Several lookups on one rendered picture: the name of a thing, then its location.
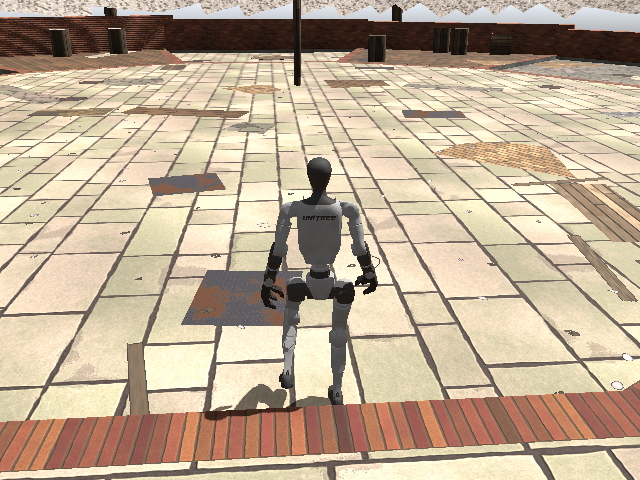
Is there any robot left hand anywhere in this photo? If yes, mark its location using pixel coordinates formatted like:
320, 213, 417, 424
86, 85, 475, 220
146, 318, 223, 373
261, 284, 284, 309

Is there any robot right forearm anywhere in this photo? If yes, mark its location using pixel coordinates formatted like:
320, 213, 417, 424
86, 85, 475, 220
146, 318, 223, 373
357, 241, 376, 279

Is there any robot left forearm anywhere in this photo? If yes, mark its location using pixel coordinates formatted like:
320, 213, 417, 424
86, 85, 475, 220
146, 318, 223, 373
263, 242, 282, 287

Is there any right robot upper arm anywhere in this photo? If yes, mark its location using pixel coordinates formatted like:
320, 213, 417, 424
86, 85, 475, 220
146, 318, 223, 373
340, 201, 367, 257

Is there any robot head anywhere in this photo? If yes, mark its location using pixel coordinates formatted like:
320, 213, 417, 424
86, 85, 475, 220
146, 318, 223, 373
302, 157, 336, 205

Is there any right robot foot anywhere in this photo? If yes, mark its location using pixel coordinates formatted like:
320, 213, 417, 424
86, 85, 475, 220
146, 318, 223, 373
328, 385, 344, 405

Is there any robot right hand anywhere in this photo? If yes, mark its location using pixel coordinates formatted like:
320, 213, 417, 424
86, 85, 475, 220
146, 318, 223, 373
355, 274, 378, 295

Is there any left robot upper arm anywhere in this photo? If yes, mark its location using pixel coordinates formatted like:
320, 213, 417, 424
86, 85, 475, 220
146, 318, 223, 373
272, 201, 299, 257

